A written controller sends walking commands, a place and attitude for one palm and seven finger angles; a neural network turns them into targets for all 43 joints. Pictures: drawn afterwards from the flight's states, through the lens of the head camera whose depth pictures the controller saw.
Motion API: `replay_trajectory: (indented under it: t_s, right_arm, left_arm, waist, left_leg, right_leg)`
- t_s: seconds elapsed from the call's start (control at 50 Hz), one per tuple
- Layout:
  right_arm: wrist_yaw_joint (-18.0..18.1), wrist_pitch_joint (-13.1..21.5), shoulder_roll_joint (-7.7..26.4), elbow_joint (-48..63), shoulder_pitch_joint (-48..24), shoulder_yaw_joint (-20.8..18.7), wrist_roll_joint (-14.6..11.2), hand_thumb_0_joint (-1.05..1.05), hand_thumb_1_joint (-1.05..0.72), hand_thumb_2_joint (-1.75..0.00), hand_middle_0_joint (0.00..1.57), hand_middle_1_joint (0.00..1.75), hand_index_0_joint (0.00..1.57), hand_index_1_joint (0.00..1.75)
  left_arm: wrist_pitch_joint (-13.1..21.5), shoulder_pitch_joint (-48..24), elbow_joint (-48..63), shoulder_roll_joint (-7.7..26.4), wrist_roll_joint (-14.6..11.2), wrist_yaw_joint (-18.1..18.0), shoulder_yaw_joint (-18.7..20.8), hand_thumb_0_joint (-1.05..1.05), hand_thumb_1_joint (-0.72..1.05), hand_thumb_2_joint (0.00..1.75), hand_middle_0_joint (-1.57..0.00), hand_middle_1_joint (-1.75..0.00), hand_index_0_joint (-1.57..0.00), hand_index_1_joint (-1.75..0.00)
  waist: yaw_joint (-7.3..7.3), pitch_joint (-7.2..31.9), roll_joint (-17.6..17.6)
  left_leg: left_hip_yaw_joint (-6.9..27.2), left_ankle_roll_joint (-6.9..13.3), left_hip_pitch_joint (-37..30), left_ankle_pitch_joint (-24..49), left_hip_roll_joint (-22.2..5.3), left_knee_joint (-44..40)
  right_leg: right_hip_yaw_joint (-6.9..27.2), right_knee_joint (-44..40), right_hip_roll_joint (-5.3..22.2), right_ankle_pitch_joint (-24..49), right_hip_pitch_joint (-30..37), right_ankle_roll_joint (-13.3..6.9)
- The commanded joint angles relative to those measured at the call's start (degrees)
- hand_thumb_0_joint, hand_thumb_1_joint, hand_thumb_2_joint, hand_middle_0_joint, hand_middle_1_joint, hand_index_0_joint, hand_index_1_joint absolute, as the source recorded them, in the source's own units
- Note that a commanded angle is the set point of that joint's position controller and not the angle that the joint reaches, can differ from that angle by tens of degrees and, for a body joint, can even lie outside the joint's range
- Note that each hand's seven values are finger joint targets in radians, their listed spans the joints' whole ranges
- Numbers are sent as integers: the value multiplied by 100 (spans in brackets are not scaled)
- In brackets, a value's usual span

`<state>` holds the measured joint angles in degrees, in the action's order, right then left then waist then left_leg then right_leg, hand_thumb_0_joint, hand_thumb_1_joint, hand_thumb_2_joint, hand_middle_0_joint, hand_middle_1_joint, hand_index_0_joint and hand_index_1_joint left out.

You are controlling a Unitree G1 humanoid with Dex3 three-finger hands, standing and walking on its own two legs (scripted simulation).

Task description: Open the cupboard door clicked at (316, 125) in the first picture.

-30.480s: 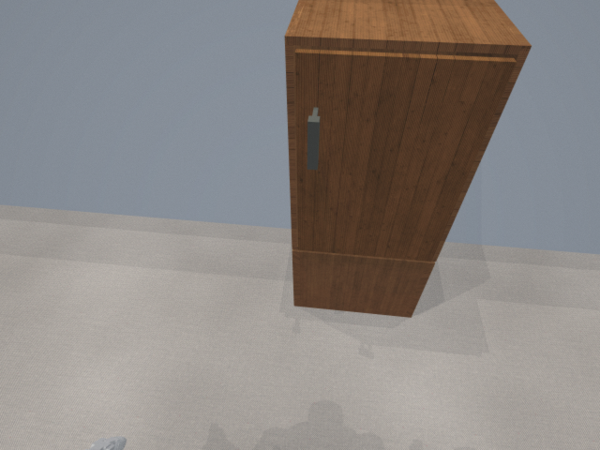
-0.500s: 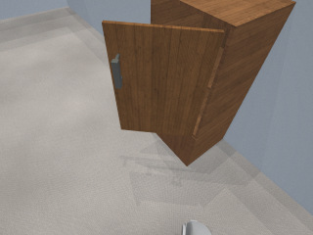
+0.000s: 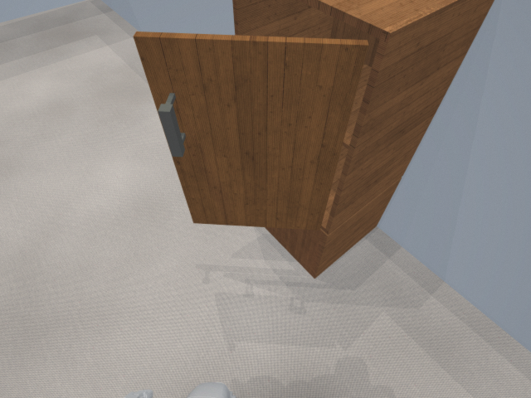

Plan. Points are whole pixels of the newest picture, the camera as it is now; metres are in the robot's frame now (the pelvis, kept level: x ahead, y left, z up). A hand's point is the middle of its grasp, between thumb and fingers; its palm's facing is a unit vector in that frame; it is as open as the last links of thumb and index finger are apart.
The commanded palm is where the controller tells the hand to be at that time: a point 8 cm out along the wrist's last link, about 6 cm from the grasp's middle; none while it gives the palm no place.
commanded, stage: come to a stop and stand still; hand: left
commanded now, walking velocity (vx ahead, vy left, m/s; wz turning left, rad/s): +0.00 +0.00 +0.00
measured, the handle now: (174, 125) +0.60 +0.23 +0.03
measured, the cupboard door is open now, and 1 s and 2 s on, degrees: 47 47 47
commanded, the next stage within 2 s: look again from close up in 0.68 s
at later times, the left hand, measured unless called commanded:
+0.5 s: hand out of the picture -0.04 +0.27 -0.16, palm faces +0.02 -0.96 -0.26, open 7.4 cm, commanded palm none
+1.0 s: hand out of the picture -0.03 +0.23 -0.17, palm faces +0.00 -0.98 -0.21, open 7.3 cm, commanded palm none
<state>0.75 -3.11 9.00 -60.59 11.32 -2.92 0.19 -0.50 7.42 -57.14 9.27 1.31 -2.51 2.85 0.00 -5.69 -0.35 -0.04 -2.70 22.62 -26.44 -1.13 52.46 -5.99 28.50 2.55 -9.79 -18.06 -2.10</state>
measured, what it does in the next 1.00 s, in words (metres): steps on the spot: left foot, then right foot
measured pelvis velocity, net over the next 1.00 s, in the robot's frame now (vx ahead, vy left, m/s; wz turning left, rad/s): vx -0.04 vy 0.06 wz -0.01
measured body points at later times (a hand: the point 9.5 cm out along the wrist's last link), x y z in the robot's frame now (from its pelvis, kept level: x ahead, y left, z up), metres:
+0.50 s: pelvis -0.05 +0.08 +0.00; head -0.05 +0.05 +0.45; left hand -0.04 +0.32 -0.14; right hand +0.01 -0.15 -0.16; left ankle -0.01 +0.13 -0.74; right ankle +0.00 -0.04 -0.74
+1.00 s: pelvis -0.04 +0.06 +0.00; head -0.03 +0.05 +0.45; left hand -0.03 +0.28 -0.15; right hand -0.05 -0.15 -0.16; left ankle -0.01 +0.13 -0.74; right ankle +0.01 -0.04 -0.74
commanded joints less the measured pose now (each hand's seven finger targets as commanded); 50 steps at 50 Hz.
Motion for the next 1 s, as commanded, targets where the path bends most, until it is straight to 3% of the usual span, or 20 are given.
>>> replay_trajectory:
  t_s: [0.0,0.02,0.04,0.06,0.08,0.1,0.12,0.18,0.2,0.26,0.28,0.32,0.34,0.36,0.4,0.5,0.56,0.78,0.86,0.98]
  right_arm:
    - [-6,42,202,163,727,-88,33,0,-90,-90,20,30,20,30]
    - [-8,84,210,156,828,-76,34,0,-90,-90,20,30,20,30]
    - [-8,251,758,572,950,-162,12,0,-90,-90,20,30,20,30]
    - [19,313,453,797,760,-89,36,0,-90,-90,20,30,20,30]
    - [45,343,729,881,579,-90,69,0,-90,-90,20,30,20,30]
    - [54,316,1012,1116,467,-93,114,0,-90,-90,20,30,20,30]
    - [65,242,1048,1293,268,-92,164,0,-90,-90,20,30,20,30]
    - [75,246,960,1429,-67,-16,148,0,-90,-90,20,30,20,30]
    - [52,257,923,1456,-131,0,161,0,-90,-90,20,30,20,30]
    - [57,306,969,1420,59,12,123,0,-90,-90,20,30,20,30]
    - [56,319,939,1408,103,28,94,0,-90,-90,20,30,20,30]
    - [42,323,786,1326,277,82,63,0,-90,-90,20,30,20,30]
    - [23,344,772,1281,411,89,70,0,-90,-90,20,30,20,30]
    - [28,331,782,1201,516,87,77,0,-90,-90,20,30,20,30]
    - [29,346,777,1099,736,47,88,0,-90,-90,20,30,20,30]
    - [34,429,832,909,585,118,112,0,-90,-90,20,30,20,30]
    - [53,443,822,792,554,149,103,0,-90,-90,20,30,20,30]
    - [74,439,715,333,893,187,99,0,-90,-90,20,30,20,30]
    - [71,444,629,217,999,214,93,0,-90,-90,20,30,20,30]
    - [85,519,530,70,1025,266,68,0,-90,-90,20,30,20,30]
  left_arm:
    - [19,275,254,988,86,-8,253,0,90,90,-20,-30,-20,-30]
    - [3,231,275,1010,81,4,254,0,90,90,-20,-30,-20,-30]
    - [82,427,337,1310,35,-266,160,0,90,90,-20,-30,-20,-30]
    - [30,520,487,1252,-18,-245,120,0,90,90,-20,-30,-20,-30]
    - [-31,595,426,881,-72,-169,49,0,90,90,-20,-30,-20,-30]
    - [-118,639,448,713,-52,-74,-27,0,90,90,-20,-30,-20,-30]
    - [-163,709,491,633,-45,-45,-10,0,90,90,-20,-30,-20,-30]
    - [-220,730,387,582,18,37,-19,0,90,90,-20,-30,-20,-30]
    - [-188,832,352,543,36,75,-35,0,90,90,-20,-30,-20,-30]
    - [-77,1145,317,485,27,104,-73,0,90,90,-20,-30,-20,-30]
    - [-28,1204,332,547,30,98,-84,0,90,90,-20,-30,-20,-30]
    - [58,1132,391,724,27,96,-111,0,90,90,-20,-30,-20,-30]
    - [69,1070,416,783,20,102,-130,0,90,90,-20,-30,-20,-30]
    - [110,940,410,817,5,106,-116,0,90,90,-20,-30,-20,-30]
    - [118,828,464,745,5,86,-121,0,90,90,-20,-30,-20,-30]
    - [72,1150,330,666,11,96,-127,0,90,90,-20,-30,-20,-30]
    - [72,1308,165,569,12,108,-145,0,90,90,-20,-30,-20,-30]
    - [99,1252,-108,458,-11,101,-189,0,90,90,-20,-30,-20,-30]
    - [138,1199,-147,442,-27,94,-218,0,90,90,-20,-30,-20,-30]
    - [205,1202,-243,386,-52,80,-259,0,90,90,-20,-30,-20,-30]
  waist:
    - [-45,753,-932]
    - [35,742,-870]
    - [360,1922,503]
    - [222,1892,909]
    - [121,1474,1780]
    - [43,997,2462]
    - [-18,575,1801]
    - [-106,-235,734]
    - [-172,-368,649]
    - [-201,-181,-6]
    - [-188,-105,-208]
    - [-3,-3,-200]
    - [133,161,35]
    - [180,313,-559]
    - [247,376,-1010]
    - [-3,242,445]
    - [-81,211,363]
    - [-19,141,27]
    - [58,128,-150]
    - [73,276,-79]
  left_leg:
    - [-146,39,-558,146,-6,-789]
    - [-203,68,-763,361,47,-1345]
    - [-420,-12,-1077,556,77,-2017]
    - [-280,101,-1220,1139,-46,-2992]
    - [213,266,-1294,1586,-536,-3432]
    - [1080,564,-1022,2512,-1239,-3470]
    - [1012,971,-555,2587,-1418,-3449]
    - [948,1061,360,1354,-1157,-3671]
    - [802,1083,422,1245,-1054,-3697]
    - [891,989,216,278,-986,-3578]
    - [838,862,174,-86,-819,-3458]
    - [600,663,-229,-77,-347,-3250]
    - [571,625,-709,193,-231,-3253]
    - [534,627,-910,159,-295,-3151]
    - [526,652,-1009,287,-324,-3174]
    - [951,667,-324,-398,-628,-4084]
    - [953,675,-217,-352,-630,-4166]
    - [842,628,-224,-257,-559,-4069]
    - [654,593,-457,129,-436,-3806]
    - [529,558,-713,812,-436,-3670]
  right_leg:
    - [1317,-1152,1406,155,173,-769]
    - [1288,-1042,1321,-111,134,-678]
    - [1799,-29,1500,2538,1174,-597]
    - [1142,634,1093,1452,981,-438]
    - [526,860,522,-112,302,-139]
    - [135,1304,53,-1656,-454,103]
    - [370,1686,-50,-1731,-539,90]
    - [622,2189,-104,-1401,-378,84]
    - [543,2014,-111,-1211,-346,94]
    - [552,614,-92,-766,192,90]
    - [856,58,-27,-665,312,28]
    - [1556,-578,358,-1267,-91,-240]
    - [1649,-626,421,-1451,-423,-321]
    - [1607,-690,317,-1671,-543,-268]
    - [1462,-735,299,-1714,-525,-217]
    - [997,-190,45,-881,111,-103]
    - [972,-197,60,-707,281,-105]
    - [1140,-493,182,-873,362,-108]
    - [1344,-755,274,-1107,138,-135]
    - [1342,-783,300,-528,283,-131]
